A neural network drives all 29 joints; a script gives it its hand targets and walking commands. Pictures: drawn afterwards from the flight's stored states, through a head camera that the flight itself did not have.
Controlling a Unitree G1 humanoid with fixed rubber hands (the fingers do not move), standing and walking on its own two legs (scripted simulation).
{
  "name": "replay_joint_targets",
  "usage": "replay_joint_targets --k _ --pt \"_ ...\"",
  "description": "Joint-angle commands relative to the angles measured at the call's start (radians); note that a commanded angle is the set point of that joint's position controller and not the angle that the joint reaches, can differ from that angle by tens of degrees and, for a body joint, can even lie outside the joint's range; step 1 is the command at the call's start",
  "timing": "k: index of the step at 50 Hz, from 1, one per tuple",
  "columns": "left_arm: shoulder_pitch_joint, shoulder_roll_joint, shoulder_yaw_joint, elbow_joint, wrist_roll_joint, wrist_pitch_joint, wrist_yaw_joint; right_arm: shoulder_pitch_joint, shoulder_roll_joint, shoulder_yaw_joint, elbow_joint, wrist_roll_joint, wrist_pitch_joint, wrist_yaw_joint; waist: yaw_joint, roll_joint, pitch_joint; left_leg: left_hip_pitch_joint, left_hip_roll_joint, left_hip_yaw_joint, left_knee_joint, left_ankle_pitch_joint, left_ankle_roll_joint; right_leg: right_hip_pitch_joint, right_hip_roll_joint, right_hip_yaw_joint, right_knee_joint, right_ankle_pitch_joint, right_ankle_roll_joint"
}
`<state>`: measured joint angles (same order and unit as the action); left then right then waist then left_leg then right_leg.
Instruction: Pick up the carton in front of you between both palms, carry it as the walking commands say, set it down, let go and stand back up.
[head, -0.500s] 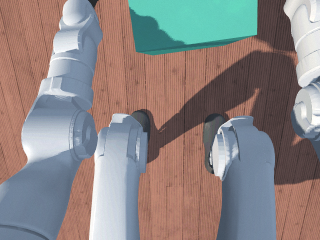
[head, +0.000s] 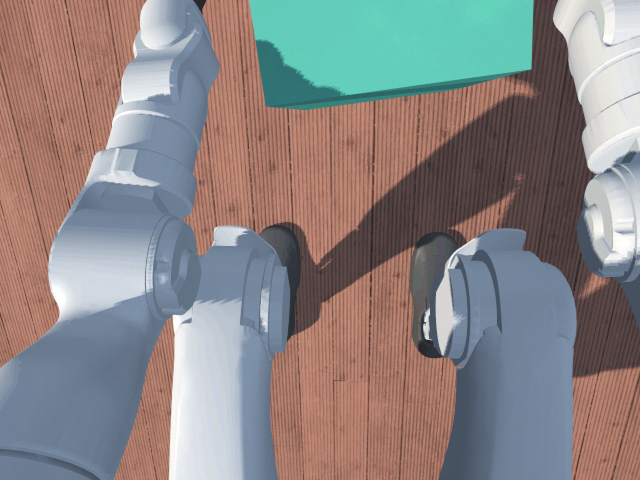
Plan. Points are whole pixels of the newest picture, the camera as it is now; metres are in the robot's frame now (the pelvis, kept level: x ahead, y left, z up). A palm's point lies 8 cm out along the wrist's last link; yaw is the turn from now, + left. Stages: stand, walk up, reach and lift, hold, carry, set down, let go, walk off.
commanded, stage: reach and lift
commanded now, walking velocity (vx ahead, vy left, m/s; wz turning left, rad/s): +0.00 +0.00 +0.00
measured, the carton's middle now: out of the picture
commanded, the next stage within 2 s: none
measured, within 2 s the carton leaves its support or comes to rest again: leaves its support in 0.42 s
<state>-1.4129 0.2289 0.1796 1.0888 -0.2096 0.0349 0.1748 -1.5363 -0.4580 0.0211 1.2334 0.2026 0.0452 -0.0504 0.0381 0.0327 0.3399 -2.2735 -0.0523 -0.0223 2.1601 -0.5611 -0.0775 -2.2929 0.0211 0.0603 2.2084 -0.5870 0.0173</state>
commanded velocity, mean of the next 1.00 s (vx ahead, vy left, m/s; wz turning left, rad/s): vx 0.00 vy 0.00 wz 0.00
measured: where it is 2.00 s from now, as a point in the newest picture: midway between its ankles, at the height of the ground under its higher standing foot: (352, 309)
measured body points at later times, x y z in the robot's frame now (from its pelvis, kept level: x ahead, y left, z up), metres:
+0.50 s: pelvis +0.00 +0.00 +0.00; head +0.36 -0.04 +0.26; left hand +0.56 +0.13 -0.16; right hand +0.56 -0.18 -0.17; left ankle +0.12 +0.13 -0.34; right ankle +0.10 -0.12 -0.34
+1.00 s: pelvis -0.01 +0.01 +0.10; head +0.26 -0.03 +0.46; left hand +0.51 +0.12 +0.04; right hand +0.51 -0.18 +0.03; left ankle +0.12 +0.14 -0.34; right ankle +0.10 -0.13 -0.34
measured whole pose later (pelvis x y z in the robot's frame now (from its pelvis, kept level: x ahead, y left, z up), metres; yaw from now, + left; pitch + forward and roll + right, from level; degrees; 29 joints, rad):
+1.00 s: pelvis -0.01 +0.01 +0.10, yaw -4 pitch +43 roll +2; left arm -1.08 -0.05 0.58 0.67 0.23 0.36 0.08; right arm -1.19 -0.10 -0.42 0.85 -0.25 0.37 -0.01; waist 0.02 0.01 -0.13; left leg -2.06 -0.11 -0.09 1.79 -0.49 -0.09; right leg -2.08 0.10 0.09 1.81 -0.48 0.06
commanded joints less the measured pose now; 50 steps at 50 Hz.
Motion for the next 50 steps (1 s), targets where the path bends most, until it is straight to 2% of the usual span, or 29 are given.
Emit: replay_joint_targets --k 1,4,7,8,10,12,14,17,21,25,27,29,32,35,38,44,50 --pt "-0.243 0.069 -0.012 -0.096 -0.007 -0.016 0.000 -0.308 -0.067 0.010 -0.103 0.010 -0.017 0.000 0.006 -0.105 -1.171 0.562 -0.010 0.102 -0.131 0.329 0.012 0.606 -0.005 -0.049 -0.193 0.318 0.001" --pt "-0.301 -0.001 -0.042 -0.097 -0.019 -0.015 -0.002 -0.355 0.004 0.038 -0.103 0.016 -0.014 0.006 0.000 -0.101 -1.162 0.576 -0.022 0.101 -0.136 0.306 0.015 0.616 0.006 -0.052 -0.200 0.296 -0.003" --pt "-0.319 -0.063 -0.017 -0.077 0.022 -0.012 -0.006 -0.380 0.086 0.032 -0.090 -0.018 -0.005 0.014 0.003 -0.098 -1.129 0.601 -0.034 0.103 -0.142 0.283 0.016 0.607 0.017 -0.058 -0.210 0.262 -0.001" --pt "-0.370 -0.187 -0.039 -0.087 0.031 -0.007 -0.031 -0.428 0.228 0.063 -0.098 -0.019 0.001 0.040 0.009 -0.103 -1.119 0.605 -0.043 0.102 -0.143 0.281 0.022 0.602 0.025 -0.061 -0.210 0.255 -0.002" --pt "-0.500 -0.499 -0.081 -0.110 0.066 0.014 -0.108 -0.517 0.555 0.118 -0.097 -0.034 0.017 0.116 -0.002 -0.096 -1.102 0.581 -0.061 0.104 -0.129 0.285 0.026 0.583 0.047 -0.061 -0.202 0.272 -0.010" --pt "-0.567 -0.719 -0.085 -0.140 0.111 0.052 -0.187 -0.512 0.792 0.099 -0.113 -0.069 0.046 0.192 -0.012 -0.093 -1.055 0.545 -0.079 0.110 -0.117 0.264 0.030 0.554 0.062 -0.071 -0.190 0.268 -0.015" --pt "-0.568 -0.836 -0.071 -0.171 0.145 0.084 -0.240 -0.470 0.914 0.054 -0.145 -0.108 0.072 0.243 -0.023 -0.080 -1.012 0.519 -0.090 0.120 -0.115 0.260 0.034 0.508 0.071 -0.087 -0.191 0.262 -0.021" --pt "-0.551 -0.933 -0.074 -0.200 0.138 0.107 -0.279 -0.455 1.001 0.043 -0.221 -0.113 0.089 0.276 -0.022 -0.066 -1.057 0.516 -0.095 0.128 -0.104 0.321 0.044 0.491 0.079 -0.100 -0.181 0.317 -0.021" --pt "-0.551 -1.037 -0.146 -0.267 0.081 0.122 -0.288 -0.484 1.088 0.111 -0.361 -0.070 0.099 0.272 -0.034 -0.085 -1.272 0.570 -0.100 0.136 -0.084 0.436 0.039 0.617 0.084 -0.111 -0.165 0.458 -0.014" --pt "-0.563 -1.121 -0.242 -0.389 0.028 0.151 -0.276 -0.512 1.172 0.195 -0.534 -0.029 0.120 0.245 -0.040 -0.119 -1.601 0.629 -0.105 0.149 -0.099 0.519 0.026 0.861 0.093 -0.118 -0.168 0.616 -0.006" --pt "-0.573 -1.146 -0.280 -0.463 0.027 0.178 -0.276 -0.493 1.219 0.216 -0.594 -0.029 0.149 0.234 -0.040 -0.132 -1.745 0.642 -0.110 0.155 -0.122 0.522 0.024 0.962 0.100 -0.123 -0.181 0.655 -0.001" --pt "-0.573 -1.165 -0.323 -0.541 0.035 0.200 -0.273 -0.442 1.282 0.232 -0.627 -0.044 0.182 0.219 -0.041 -0.140 -1.831 0.658 -0.120 0.161 -0.152 0.499 0.023 1.006 0.112 -0.133 -0.213 0.641 0.009" --pt "-0.542 -1.169 -0.331 -0.561 0.076 0.235 -0.276 -0.347 1.346 0.209 -0.591 -0.083 0.234 0.219 -0.027 -0.131 -1.744 0.649 -0.127 0.157 -0.218 0.391 0.030 0.914 0.125 -0.145 -0.288 0.500 0.015" --pt "-0.474 -1.176 -0.235 -0.461 0.168 0.272 -0.292 -0.271 1.377 0.108 -0.463 -0.163 0.274 0.244 -0.006 -0.119 -1.492 0.570 -0.129 0.148 -0.300 0.229 0.036 0.735 0.130 -0.145 -0.379 0.285 0.009" --pt "-0.436 -1.184 -0.141 -0.385 0.252 0.295 -0.305 -0.249 1.389 0.012 -0.374 -0.234 0.288 0.262 0.005 -0.112 -1.359 0.553 -0.127 0.146 -0.373 0.138 0.042 0.662 0.134 -0.140 -0.450 0.167 0.000" --pt "-0.422 -1.216 -0.077 -0.342 0.312 0.307 -0.324 -0.259 1.383 -0.087 -0.343 -0.308 0.287 0.273 -0.011 -0.083 -1.377 0.617 -0.129 0.134 -0.481 0.113 0.042 0.706 0.141 -0.141 -0.546 0.136 -0.008" --pt "-0.379 -1.283 -0.127 -0.364 0.299 0.328 -0.344 -0.225 1.426 -0.066 -0.387 -0.311 0.301 0.279 -0.032 -0.061 -1.489 0.733 -0.131 0.131 -0.566 0.146 0.034 0.832 0.144 -0.149 -0.629 0.174 -0.005"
